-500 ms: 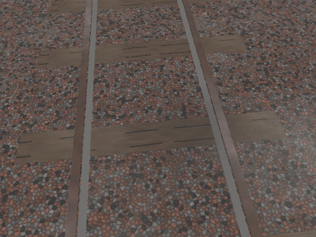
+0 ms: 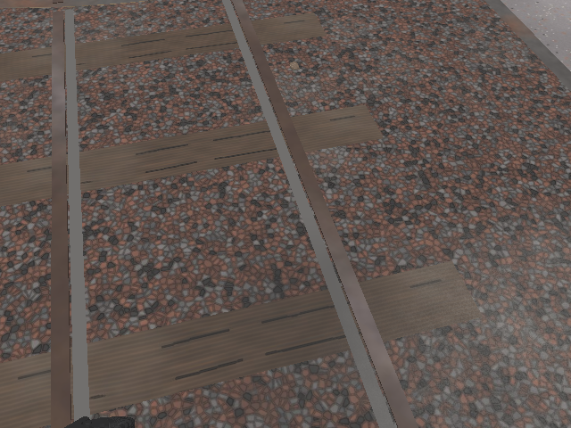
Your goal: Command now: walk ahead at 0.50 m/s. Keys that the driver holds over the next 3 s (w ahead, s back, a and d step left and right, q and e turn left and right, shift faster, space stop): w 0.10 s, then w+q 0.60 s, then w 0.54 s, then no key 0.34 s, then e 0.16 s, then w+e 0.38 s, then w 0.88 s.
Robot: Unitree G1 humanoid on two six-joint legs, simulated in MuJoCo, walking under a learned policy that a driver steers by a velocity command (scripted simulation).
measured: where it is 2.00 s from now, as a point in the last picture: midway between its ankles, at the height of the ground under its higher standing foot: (197, 275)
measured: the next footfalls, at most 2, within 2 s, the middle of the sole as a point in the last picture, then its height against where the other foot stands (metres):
right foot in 0.10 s outside the picture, level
left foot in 0.64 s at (210, 423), level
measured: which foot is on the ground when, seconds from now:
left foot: down 0.00-0.10, up 0.12-0.62, down 0.64-1.00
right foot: up 0.00-0.08, down 0.10-0.64, up 0.66-1.00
